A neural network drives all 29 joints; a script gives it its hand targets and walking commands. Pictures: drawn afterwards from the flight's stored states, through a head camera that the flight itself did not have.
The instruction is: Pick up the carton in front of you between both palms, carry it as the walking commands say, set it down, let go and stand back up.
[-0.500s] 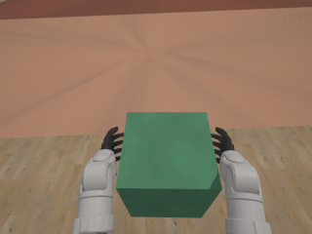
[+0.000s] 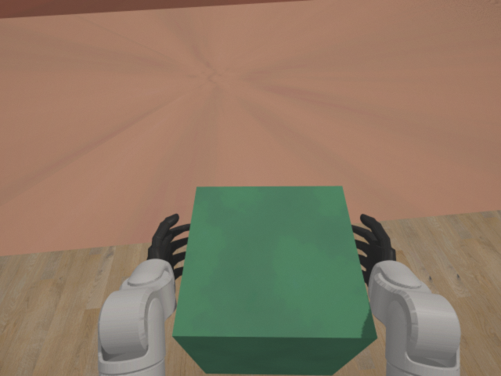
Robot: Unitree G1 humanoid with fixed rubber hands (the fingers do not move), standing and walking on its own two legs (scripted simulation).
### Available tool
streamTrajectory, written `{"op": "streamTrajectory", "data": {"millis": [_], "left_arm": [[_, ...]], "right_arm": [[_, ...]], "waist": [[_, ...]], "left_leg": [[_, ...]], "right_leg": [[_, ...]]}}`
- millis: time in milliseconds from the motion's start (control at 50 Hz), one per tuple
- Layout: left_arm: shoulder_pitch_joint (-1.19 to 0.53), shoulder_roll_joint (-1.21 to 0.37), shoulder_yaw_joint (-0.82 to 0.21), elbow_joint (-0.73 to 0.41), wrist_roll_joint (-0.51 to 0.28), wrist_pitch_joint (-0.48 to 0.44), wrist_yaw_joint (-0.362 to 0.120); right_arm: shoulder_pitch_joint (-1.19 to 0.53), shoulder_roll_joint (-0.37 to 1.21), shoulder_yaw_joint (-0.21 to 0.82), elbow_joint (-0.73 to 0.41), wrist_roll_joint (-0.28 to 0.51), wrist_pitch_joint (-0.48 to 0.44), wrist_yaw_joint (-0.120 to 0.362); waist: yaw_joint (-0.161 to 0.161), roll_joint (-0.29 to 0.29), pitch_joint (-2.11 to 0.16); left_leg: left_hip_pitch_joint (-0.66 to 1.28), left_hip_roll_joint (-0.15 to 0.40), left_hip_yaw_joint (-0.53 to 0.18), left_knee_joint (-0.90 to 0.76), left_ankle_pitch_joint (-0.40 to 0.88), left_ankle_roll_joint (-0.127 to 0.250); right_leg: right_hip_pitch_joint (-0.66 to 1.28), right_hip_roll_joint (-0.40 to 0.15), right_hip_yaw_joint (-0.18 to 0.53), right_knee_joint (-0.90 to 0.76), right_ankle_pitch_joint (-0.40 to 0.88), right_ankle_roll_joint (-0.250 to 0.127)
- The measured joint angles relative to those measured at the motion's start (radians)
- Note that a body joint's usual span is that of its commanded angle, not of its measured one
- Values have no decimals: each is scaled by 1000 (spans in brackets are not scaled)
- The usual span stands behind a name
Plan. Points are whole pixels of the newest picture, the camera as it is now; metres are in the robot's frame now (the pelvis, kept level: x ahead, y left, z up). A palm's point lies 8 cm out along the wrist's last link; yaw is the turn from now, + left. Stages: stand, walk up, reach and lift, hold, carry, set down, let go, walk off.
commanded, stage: carry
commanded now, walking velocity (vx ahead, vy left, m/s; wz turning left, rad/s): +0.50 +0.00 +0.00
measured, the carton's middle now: (268, 287) +0.25 -0.01 +0.03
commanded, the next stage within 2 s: none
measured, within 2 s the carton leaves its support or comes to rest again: neither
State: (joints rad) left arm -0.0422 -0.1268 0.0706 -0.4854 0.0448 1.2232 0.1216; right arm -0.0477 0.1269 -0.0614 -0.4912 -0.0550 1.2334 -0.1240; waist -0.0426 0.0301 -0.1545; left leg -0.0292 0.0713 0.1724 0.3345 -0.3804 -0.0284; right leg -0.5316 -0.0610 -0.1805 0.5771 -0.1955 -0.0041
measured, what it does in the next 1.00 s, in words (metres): walks ahead: right foot, then left foot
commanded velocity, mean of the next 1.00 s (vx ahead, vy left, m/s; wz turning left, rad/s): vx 0.50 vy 0.00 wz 0.00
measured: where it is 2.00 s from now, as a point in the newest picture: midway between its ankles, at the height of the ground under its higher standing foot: (253, 178)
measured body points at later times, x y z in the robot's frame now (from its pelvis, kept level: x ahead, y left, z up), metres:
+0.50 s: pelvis +0.33 +0.00 -0.02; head +0.32 +0.01 +0.43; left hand +0.59 +0.16 +0.08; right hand +0.59 -0.14 +0.08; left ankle +0.46 +0.10 -0.74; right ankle +0.14 -0.10 -0.73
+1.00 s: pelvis +0.68 -0.01 -0.02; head +0.67 -0.02 +0.43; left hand +0.94 +0.14 +0.11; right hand +0.95 -0.16 +0.11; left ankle +0.47 +0.09 -0.72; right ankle +0.79 -0.10 -0.74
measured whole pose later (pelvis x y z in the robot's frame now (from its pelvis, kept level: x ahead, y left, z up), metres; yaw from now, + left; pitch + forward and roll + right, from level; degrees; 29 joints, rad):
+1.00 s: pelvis +0.68 -0.01 -0.02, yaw +1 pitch +3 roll -1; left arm -0.13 -0.13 0.08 -0.59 0.03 1.24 0.14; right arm -0.12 0.12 -0.09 -0.60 -0.04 1.24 -0.13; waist 0.01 0.04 -0.08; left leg 0.02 0.12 0.20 0.57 -0.52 -0.04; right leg -0.50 -0.05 -0.24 0.57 -0.10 -0.07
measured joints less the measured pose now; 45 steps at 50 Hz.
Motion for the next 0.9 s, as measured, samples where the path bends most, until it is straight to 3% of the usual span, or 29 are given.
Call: {"op": "streamTrajectory", "data": {"millis": [40, 60, 100, 140, 180, 300, 460, 500, 520, 540, 580, 640, 760, 900], "left_arm": [[-13, 0, -1, -11, 2, 9, 0], [-24, -1, -4, 0, 3, 8, 0], [-45, -1, -11, 39, 9, 8, 1], [-42, -2, -11, 54, 12, 15, 1], [-26, -1, -7, 45, 12, 14, 1], [-10, -1, 1, 5, 0, -15, 1], [-15, 0, -15, -9, 0, -6, 1], [-13, 0, -14, -13, 4, 1, 1], [-17, 0, -5, -5, 5, 3, 1], [-20, 1, 5, 8, 6, 4, 1], [-19, 0, 16, 30, 10, 7, 1], [-10, 0, 6, 44, 14, -1, 1], [19, -1, -21, 32, 18, -53, -3], [28, -1, -19, -72, 15, -35, -2]], "right_arm": [[-12, 0, -5, -14, 1, 11, 0], [-19, -1, -15, -13, 2, 14, -1], [-29, -1, -38, 5, 5, 22, -1], [-29, 0, -41, 20, 4, 30, -1], [-26, 0, -30, 27, 2, 28, 0], [-15, 0, -5, 5, -1, -11, 2], [16, 0, -7, -36, -3, -13, 3], [10, 0, -8, -30, 0, -7, 3], [4, 0, -3, -11, -1, -13, 3], [-5, 0, 0, 16, -3, -18, 3], [-16, 1, 1, 56, -3, -21, 3], [2, 1, -3, 64, 1, -31, 3], [36, 1, -6, 34, 9, -72, 4], [23, 0, 13, -46, 13, -54, 5]], "waist": [[1, 4, 6], [8, 14, 7], [28, 14, 13], [44, 0, 25], [59, -9, 37], [88, -32, 44], [65, -35, 30], [57, -43, 37], [45, -66, 42], [36, -77, 49], [24, -70, 69], [16, -52, 93], [9, -26, 80], [26, -33, 57]], "left_leg": [[20, 26, -13, 94, -88, -22], [-8, 50, -24, 200, -132, -23], [-143, 49, -86, 517, -116, -12], [-291, 30, -110, 756, -70, 14], [-405, 29, -103, 825, 2, 27], [-564, 36, -67, 544, 153, 20], [-530, 10, 29, 200, 298, 43], [-467, -12, 68, 149, 290, 55], [-461, -26, 84, 184, 290, 84], [-462, -29, 94, 230, 256, 106], [-432, -25, 104, 244, 198, 127], [-343, -25, 109, 152, 190, 112], [-163, -27, 89, -13, 162, 88], [45, -29, 75, -74, 40, 29]], "right_leg": [[47, 12, -45, -63, 33, -18], [52, 17, -63, -34, 68, -46], [59, 19, -80, 28, 7, -80], [103, 20, -88, -2, -35, -85], [164, 27, -89, -73, -30, -73], [350, 31, -69, -256, -41, -53], [582, 17, -48, -305, -191, 17], [606, -5, -32, -207, -280, 38], [579, -38, -21, -93, -324, 39], [515, -53, 14, 76, -301, 35], [347, -30, 92, 414, -261, 19], [143, -17, 109, 604, -171, -12], [-44, -41, 74, 343, -38, -4], [-45, -38, 13, 9, 114, -13]]}}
